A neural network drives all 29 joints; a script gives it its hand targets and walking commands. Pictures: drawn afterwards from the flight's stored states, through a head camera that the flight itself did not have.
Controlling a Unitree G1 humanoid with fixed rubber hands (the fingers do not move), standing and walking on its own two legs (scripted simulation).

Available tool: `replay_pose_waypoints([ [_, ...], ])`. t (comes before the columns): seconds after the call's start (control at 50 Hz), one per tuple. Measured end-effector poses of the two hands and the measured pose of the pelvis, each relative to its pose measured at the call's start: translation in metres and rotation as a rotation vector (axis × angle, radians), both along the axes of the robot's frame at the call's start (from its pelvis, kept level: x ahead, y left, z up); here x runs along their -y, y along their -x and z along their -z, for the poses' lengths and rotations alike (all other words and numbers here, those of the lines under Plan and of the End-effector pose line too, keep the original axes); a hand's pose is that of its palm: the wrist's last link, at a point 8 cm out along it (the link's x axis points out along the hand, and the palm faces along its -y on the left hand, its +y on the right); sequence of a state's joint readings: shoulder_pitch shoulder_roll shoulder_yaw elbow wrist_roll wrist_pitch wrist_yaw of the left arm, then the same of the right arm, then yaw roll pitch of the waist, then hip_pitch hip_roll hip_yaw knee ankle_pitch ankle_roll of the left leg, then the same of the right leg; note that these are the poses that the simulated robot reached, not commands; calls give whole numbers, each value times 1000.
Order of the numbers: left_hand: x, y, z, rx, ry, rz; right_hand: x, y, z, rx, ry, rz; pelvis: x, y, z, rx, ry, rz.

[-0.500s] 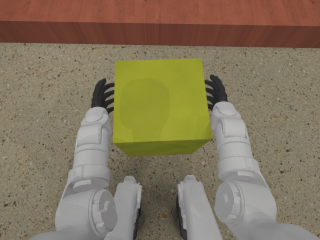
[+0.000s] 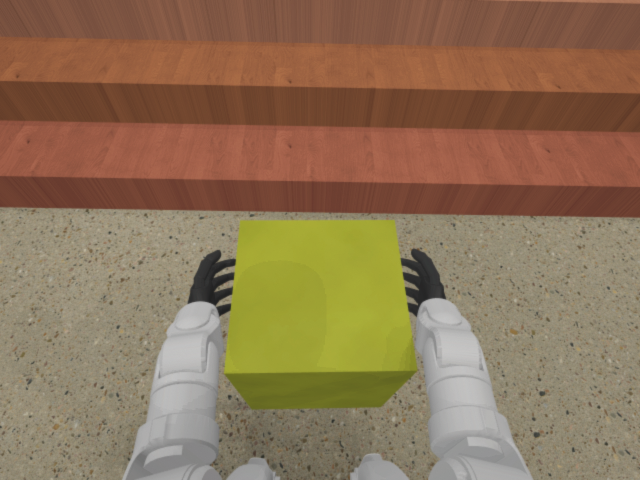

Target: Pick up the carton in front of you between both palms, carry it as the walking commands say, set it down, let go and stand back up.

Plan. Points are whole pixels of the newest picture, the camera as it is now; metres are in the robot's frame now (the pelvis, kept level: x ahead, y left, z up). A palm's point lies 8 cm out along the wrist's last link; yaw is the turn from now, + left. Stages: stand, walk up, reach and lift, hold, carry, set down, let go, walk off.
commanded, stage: reach and lift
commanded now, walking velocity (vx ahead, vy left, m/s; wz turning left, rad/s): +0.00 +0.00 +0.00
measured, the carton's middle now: (317, 322) +0.34 +0.00 -0.08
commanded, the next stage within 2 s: hold in 1.24 s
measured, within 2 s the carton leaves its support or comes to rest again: neither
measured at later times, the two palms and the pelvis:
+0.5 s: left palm (184, 301) +0.30 +0.15 +0.07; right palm (452, 303) +0.30 -0.15 +0.07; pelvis +0.00 +0.00 +0.04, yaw +0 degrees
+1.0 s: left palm (184, 288) +0.31 +0.15 +0.08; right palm (454, 289) +0.31 -0.15 +0.08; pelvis +0.02 +0.00 +0.05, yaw +0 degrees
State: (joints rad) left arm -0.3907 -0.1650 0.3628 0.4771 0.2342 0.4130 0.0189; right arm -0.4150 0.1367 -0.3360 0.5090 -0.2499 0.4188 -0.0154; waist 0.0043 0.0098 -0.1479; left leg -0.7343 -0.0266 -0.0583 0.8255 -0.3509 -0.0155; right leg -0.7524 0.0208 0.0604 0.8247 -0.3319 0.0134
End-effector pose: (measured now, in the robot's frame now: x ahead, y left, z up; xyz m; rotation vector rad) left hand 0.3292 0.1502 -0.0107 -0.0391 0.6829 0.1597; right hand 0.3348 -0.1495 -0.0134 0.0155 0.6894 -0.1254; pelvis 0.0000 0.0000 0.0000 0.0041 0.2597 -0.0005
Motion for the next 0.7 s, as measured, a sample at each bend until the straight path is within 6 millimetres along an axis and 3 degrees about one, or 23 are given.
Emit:
replay_pose_waypoints([
  [0.16, 0, 12, -45, 21, -13, 28, 0, 17, -46, 21, 7, 12, -2, -12, -28, 151, 4, 0],
  [0.3, -1, 21, -75, 29, -28, 50, -1, 28, -77, 30, 26, 3, -3, -13, -40, 271, 6, 1],
  [0.54, 0, 28, -79, 6, -25, 46, 0, 34, -79, 8, 18, 5, -3, 1, -40, 336, 5, 1],
  [0.7, 1, 23, -84, 17, -25, 44, 1, 29, -84, 19, 16, 4, 0, -2, -42, 338, 5, -1],
])
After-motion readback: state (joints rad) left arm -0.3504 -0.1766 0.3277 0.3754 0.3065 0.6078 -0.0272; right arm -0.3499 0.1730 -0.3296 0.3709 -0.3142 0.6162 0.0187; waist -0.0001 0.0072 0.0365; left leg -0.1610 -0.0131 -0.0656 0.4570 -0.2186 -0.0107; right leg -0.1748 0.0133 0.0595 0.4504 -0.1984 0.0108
